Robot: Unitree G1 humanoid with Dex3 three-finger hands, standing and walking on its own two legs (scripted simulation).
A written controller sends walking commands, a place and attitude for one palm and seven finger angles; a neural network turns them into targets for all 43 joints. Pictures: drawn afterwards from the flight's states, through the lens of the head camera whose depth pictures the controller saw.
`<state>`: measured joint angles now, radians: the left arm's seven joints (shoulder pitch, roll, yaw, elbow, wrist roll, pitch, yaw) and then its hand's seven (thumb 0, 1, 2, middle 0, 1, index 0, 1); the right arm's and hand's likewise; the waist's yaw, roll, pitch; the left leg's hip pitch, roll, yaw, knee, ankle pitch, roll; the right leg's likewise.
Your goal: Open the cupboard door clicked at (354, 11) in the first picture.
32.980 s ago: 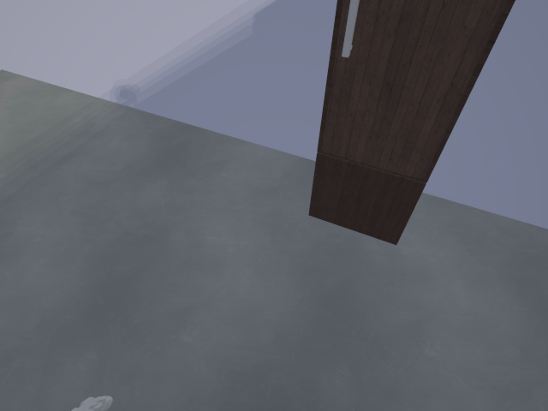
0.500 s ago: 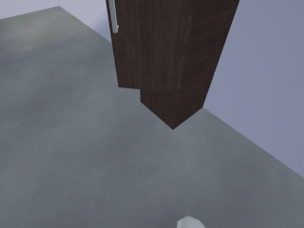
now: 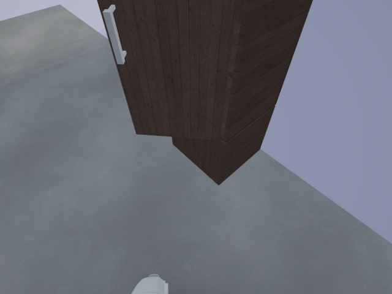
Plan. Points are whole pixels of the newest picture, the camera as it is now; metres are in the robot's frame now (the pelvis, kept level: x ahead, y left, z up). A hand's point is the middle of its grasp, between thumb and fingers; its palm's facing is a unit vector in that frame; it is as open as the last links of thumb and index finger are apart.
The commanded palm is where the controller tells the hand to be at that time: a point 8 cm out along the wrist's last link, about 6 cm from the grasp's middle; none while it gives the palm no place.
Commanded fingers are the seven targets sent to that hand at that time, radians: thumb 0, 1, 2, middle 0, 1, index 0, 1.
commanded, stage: take the last steps up to it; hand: left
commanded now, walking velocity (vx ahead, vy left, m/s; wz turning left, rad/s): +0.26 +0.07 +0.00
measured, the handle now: (116, 35) +0.77 +0.28 +0.12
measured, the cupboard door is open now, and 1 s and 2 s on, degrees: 42 42 42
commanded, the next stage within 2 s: come to a stop and stand still in 0.22 s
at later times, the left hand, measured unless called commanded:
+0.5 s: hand (98, 265) +0.21 +0.26 -0.19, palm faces +0.02 -0.98 -0.17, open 7.3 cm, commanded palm none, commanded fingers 0.00 0.90 0.90 -0.20 -0.30 -0.20 -0.30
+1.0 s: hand (115, 245) +0.25 +0.23 -0.17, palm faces -0.01 -0.98 -0.22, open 7.3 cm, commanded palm none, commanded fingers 0.00 0.90 0.90 -0.20 -0.30 -0.20 -0.30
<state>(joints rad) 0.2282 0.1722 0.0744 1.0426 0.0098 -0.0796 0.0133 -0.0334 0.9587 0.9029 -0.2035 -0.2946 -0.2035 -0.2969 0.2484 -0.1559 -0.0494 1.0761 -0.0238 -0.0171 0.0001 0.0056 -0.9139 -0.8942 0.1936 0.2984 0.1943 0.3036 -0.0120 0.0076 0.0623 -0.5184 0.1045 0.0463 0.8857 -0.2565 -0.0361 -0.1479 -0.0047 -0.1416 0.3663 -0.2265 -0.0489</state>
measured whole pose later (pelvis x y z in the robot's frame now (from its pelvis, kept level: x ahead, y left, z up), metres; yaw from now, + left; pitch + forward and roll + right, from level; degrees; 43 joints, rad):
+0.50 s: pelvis +0.16 +0.08 +0.00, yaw -3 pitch +0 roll +0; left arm 0.21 0.18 0.06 1.06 0.02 0.02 0.02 0.01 0.93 0.90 -0.20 -0.29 -0.20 -0.30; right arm 0.22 -0.15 -0.02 1.06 -0.02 -0.03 -0.05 -0.02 -0.95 -0.89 0.20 0.30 0.20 0.30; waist 0.01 -0.04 0.06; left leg -0.20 -0.02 0.16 0.42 -0.23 0.08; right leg -0.44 -0.07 -0.04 0.88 -0.31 0.03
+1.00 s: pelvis +0.17 +0.05 -0.01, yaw -3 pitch +0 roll +1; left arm 0.15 0.16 0.04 1.00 0.02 0.00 0.03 0.00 0.92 0.90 -0.21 -0.29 -0.21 -0.30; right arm 0.18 -0.19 -0.05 1.05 0.00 0.05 -0.02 0.00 -0.91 -0.89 0.19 0.30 0.20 0.30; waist 0.00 -0.01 0.09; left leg -0.31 0.00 0.04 0.73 -0.44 -0.06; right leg -0.21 -0.07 -0.06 0.49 -0.28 0.01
